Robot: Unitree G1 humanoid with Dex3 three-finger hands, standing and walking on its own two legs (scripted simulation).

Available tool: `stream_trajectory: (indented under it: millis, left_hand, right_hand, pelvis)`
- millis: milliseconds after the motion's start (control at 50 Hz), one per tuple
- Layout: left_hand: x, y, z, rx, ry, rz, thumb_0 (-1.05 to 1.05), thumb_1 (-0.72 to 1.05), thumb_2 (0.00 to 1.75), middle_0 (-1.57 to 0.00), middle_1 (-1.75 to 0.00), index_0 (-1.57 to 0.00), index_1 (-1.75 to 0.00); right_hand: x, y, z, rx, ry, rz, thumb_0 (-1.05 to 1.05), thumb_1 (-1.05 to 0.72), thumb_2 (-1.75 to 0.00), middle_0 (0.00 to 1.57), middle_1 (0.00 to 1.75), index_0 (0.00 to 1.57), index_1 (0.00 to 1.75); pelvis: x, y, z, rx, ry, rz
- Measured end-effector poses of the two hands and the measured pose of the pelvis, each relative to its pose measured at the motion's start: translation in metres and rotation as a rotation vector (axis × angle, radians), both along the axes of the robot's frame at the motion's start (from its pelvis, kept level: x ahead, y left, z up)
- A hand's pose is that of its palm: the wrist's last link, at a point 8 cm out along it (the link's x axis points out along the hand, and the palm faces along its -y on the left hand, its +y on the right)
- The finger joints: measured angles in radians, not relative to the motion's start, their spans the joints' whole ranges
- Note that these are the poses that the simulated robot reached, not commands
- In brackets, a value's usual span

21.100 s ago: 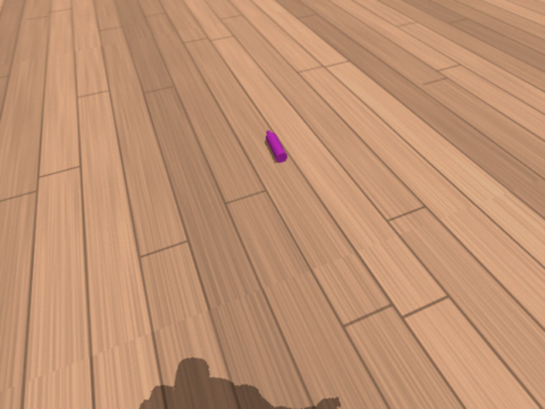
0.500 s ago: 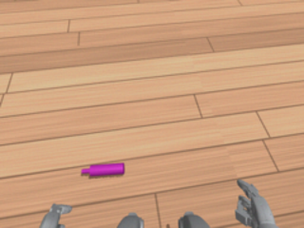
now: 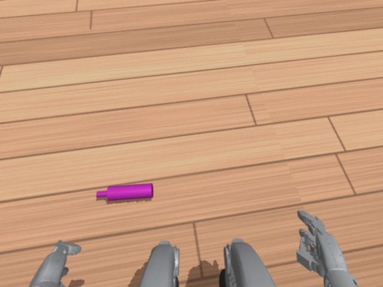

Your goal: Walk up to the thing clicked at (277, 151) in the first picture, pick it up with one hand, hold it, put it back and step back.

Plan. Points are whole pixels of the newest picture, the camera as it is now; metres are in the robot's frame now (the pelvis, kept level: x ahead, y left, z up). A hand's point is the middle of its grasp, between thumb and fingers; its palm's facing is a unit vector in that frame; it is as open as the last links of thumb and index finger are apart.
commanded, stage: rise first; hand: left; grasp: from above
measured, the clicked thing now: (125, 192) +0.49 +0.32 -0.60
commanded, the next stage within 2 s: none
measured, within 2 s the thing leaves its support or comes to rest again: neither
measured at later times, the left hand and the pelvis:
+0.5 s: hand (94, 225) +0.30 +0.33 -0.33, palm faces -0.52 -0.26 -0.81, open 14.0 cm; pelvis -0.06 +0.00 -0.20, yaw -2 degrees
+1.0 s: hand (104, 207) +0.38 +0.34 -0.42, palm faces -0.47 -0.02 -0.88, open 14.1 cm; pelvis -0.07 +0.01 -0.27, yaw -5 degrees
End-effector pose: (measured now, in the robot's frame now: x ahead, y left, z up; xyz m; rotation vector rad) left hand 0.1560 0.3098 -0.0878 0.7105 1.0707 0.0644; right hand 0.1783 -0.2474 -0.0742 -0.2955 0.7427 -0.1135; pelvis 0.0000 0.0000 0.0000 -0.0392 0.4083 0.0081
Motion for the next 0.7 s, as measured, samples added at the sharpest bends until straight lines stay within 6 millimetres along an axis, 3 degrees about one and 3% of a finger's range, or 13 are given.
stream_trajectory:
  millis: [80, 220, 300, 440, 560, 700]
  left_hand:
    - [0.024, 0.012, -0.034, 0.066, -0.036, -0.1, 0.0, -0.58, 0.97, -0.12, -1.04, -0.11, -1.04]
    - [0.086, 0.017, -0.086, 0.179, -0.141, -0.338, 0.0, -0.58, 0.97, -0.14, -1.03, -0.13, -1.03]
    - [0.115, 0.025, -0.116, 0.252, -0.151, -0.414, 0.0, -0.57, 0.98, -0.14, -1.04, -0.13, -1.04]
    - [0.145, 0.03, -0.169, 0.325, -0.131, -0.578, 0.0, -0.55, 1.01, -0.12, -1.06, -0.11, -1.06]
    - [0.171, 0.027, -0.204, 0.363, -0.196, -0.705, 0.0, -0.53, 1.02, -0.09, -1.06, -0.09, -1.06]
    - [0.196, 0.025, -0.233, 0.421, -0.272, -0.789, 0.0, -0.52, 1.04, -0.07, -1.03, -0.07, -1.04]
  right_hand:
    - [-0.004, -0.011, -0.034, -0.029, 0.01, 0.021, 0.01, -0.95, -0.9, 0.21, 0.3, 0.2, 0.3]
    - [-0.023, -0.026, -0.113, -0.046, 0.103, 0.015, 0.01, -0.96, -0.91, 0.21, 0.3, 0.2, 0.3]
    - [-0.043, -0.03, -0.162, -0.032, 0.188, 0.001, 0.01, -0.96, -0.91, 0.21, 0.3, 0.2, 0.3]
    - [-0.095, -0.03, -0.235, -0.011, 0.373, -0.018, 0.0, -0.93, -0.9, 0.21, 0.3, 0.2, 0.3]
    - [-0.14, -0.031, -0.272, -0.026, 0.504, -0.038, 0.0, -0.9, -0.89, 0.21, 0.3, 0.2, 0.3]
    - [-0.175, -0.031, -0.287, -0.06, 0.601, -0.079, 0.0, -0.88, -0.89, 0.21, 0.3, 0.2, 0.3]
  pelvis:
    - [-0.012, -0.003, -0.032, 0.004, 0.047, -0.005]
    - [-0.029, -0.004, -0.095, 0.002, 0.134, -0.013]
    - [-0.039, -0.004, -0.13, -0.002, 0.173, -0.018]
    - [-0.055, -0.004, -0.183, -0.01, 0.201, -0.026]
    - [-0.067, -0.002, -0.222, -0.03, 0.192, -0.034]
    - [-0.074, 0.004, -0.25, -0.062, 0.179, -0.042]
